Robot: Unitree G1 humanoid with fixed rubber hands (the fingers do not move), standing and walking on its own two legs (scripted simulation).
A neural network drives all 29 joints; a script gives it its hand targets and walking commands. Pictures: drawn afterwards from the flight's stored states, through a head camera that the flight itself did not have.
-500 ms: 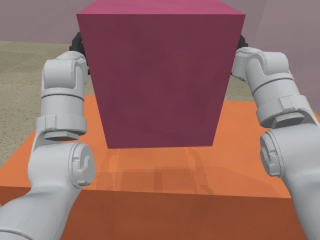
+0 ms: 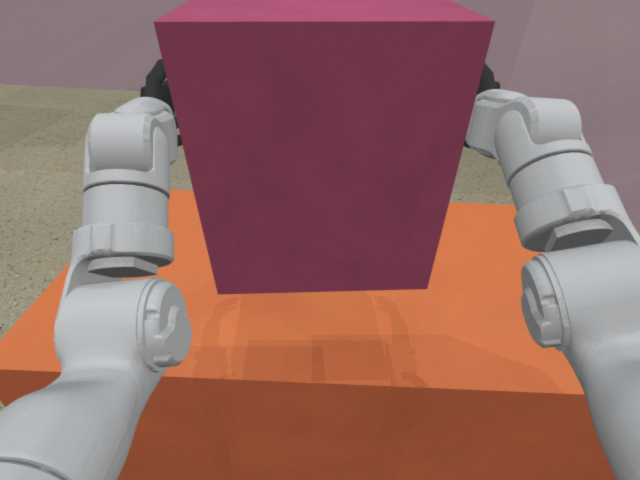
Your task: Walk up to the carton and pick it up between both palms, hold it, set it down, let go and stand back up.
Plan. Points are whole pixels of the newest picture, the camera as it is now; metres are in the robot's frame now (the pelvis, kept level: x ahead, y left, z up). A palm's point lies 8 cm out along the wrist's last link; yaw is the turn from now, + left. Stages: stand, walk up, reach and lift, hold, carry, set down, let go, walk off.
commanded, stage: hold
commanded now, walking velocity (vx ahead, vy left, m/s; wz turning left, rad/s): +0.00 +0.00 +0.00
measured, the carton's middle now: (320, 146) +0.39 +0.00 +0.30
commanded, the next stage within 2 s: set down in 0.66 s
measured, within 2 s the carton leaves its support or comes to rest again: neither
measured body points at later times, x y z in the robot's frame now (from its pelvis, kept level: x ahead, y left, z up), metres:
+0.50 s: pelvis +0.00 +0.00 +0.00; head -0.09 +0.02 +0.44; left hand +0.40 +0.18 +0.33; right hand +0.39 -0.17 +0.34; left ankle +0.02 +0.15 -0.75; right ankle +0.00 -0.14 -0.75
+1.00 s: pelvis +0.00 +0.00 +0.00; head -0.09 +0.01 +0.44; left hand +0.39 +0.19 +0.38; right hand +0.40 -0.17 +0.38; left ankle +0.02 +0.15 -0.75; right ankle +0.00 -0.14 -0.75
